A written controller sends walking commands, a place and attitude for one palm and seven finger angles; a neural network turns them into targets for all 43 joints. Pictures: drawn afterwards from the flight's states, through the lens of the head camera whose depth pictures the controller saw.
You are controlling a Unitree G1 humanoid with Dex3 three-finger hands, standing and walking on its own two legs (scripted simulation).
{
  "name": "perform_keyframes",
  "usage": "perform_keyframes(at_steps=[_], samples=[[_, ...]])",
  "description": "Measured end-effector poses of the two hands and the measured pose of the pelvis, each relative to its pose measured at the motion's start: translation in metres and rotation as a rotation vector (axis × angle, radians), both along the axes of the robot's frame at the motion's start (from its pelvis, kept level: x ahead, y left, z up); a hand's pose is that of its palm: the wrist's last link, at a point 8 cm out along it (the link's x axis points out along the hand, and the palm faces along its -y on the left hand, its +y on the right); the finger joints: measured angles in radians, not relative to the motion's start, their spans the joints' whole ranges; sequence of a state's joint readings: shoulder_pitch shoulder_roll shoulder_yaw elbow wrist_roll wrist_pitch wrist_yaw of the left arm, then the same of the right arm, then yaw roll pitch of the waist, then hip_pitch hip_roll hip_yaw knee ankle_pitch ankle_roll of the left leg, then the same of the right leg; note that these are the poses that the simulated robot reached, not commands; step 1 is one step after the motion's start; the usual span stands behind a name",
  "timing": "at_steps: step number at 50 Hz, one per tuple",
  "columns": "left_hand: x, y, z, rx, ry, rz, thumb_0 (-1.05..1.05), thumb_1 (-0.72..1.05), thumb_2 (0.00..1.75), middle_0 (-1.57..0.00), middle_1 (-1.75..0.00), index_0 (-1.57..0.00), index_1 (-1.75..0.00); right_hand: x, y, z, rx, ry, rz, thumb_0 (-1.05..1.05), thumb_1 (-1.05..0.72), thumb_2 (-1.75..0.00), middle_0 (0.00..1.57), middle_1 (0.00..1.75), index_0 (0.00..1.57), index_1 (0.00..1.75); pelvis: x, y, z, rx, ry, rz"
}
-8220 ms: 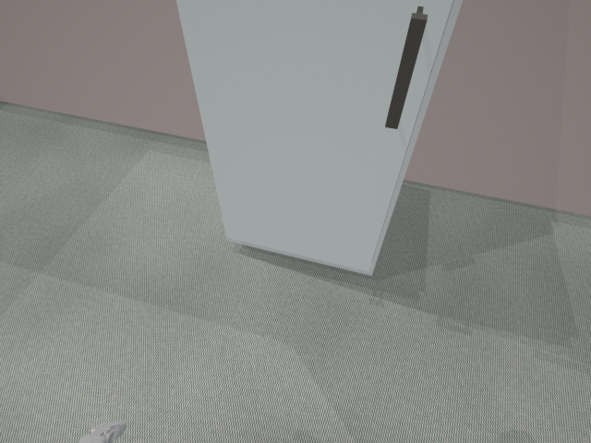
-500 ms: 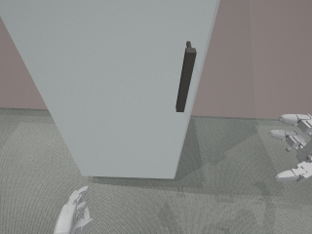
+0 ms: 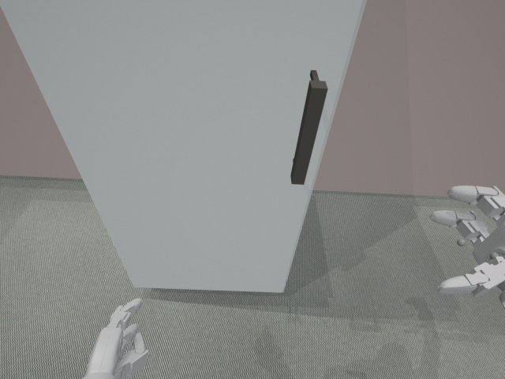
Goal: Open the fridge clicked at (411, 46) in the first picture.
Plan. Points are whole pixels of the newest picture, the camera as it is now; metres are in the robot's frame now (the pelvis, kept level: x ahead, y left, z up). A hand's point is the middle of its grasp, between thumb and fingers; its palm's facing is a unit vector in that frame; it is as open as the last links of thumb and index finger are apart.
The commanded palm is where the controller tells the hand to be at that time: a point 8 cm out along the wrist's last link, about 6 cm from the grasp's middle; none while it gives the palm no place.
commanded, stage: move the hooked fingers beside the handle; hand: right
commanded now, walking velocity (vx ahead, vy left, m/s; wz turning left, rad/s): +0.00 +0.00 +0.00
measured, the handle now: (305, 131) +0.55 -0.09 +0.12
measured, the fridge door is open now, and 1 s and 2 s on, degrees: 0 0 0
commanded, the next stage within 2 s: none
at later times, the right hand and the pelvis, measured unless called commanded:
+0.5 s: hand (417, 206) +0.35 -0.24 +0.14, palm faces +0.03 +1.00 +0.00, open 14.0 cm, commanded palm +0.32 -0.28 +0.14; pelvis +0.00 -0.01 +0.00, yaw +1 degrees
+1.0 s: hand (380, 176) +0.41 -0.20 +0.14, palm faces +0.01 +1.00 +0.01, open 14.0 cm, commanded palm +0.39 -0.25 +0.14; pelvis +0.00 -0.01 +0.00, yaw +1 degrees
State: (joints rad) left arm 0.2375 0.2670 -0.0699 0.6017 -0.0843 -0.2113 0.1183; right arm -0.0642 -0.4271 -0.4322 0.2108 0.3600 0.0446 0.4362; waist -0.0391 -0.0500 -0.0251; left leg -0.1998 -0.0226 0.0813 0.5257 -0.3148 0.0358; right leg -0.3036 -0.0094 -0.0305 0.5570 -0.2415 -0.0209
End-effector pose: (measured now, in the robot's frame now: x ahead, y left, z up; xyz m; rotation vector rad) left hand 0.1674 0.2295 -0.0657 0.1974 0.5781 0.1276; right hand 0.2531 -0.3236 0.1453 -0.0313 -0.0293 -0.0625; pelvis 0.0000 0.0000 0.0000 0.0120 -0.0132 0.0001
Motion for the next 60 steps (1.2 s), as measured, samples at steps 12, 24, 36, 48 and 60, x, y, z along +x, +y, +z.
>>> perform_keyframes(at_steps=[12, 24, 36, 48, 60], samples=[[-0.012, -0.001, -0.006, 0.008, 0.045, 0.018, 0.01, 0.9, 0.9, -0.2, -0.3, -0.2, -0.3, 0.038, 0.021, -0.005, 0.025, 0.015, 0.027, -0.01, 0.5, -0.3, 0.3, 1.2, 0.3, 1.2, -0.006, -0.002, -0.001, 0.0, 0.01, -0.003], [-0.032, 0.003, -0.012, 0.007, 0.112, 0.065, 0.01, 0.9, 0.9, -0.2, -0.3, -0.2, -0.3, 0.068, 0.032, -0.007, 0.037, 0.024, 0.034, -0.01, 0.5, -0.3, 0.3, 1.2, 0.3, 1.2, -0.002, -0.007, 0.0, -0.002, 0.026, 0.015], [-0.042, 0.004, -0.019, 0.024, 0.18, 0.084, 0.01, 0.9, 0.9, -0.2, -0.3, -0.2, -0.3, 0.099, 0.051, -0.007, 0.041, 0.02, 0.052, -0.01, 0.5, -0.3, 0.3, 1.2, 0.29, 1.2, -0.001, -0.012, -0.001, 0.002, 0.042, 0.009], [-0.061, 0.005, -0.028, 0.01, 0.255, 0.115, 0.01, 0.9, 0.9, -0.2, -0.3, -0.2, -0.3, 0.132, 0.066, -0.008, 0.043, 0.027, 0.048, -0.01, 0.5, -0.3, 0.3, 1.2, 0.3, 1.2, 0.002, -0.014, -0.002, 0.001, 0.065, 0.02], [-0.092, 0.015, -0.04, 0.012, 0.364, 0.151, 0.01, 0.9, 0.9, -0.2, -0.3, -0.2, -0.3, 0.163, 0.09, -0.008, 0.042, 0.025, 0.056, -0.01, 0.5, -0.3, 0.3, 1.2, 0.29, 1.2, 0.002, -0.012, -0.005, 0.0, 0.092, 0.022]])
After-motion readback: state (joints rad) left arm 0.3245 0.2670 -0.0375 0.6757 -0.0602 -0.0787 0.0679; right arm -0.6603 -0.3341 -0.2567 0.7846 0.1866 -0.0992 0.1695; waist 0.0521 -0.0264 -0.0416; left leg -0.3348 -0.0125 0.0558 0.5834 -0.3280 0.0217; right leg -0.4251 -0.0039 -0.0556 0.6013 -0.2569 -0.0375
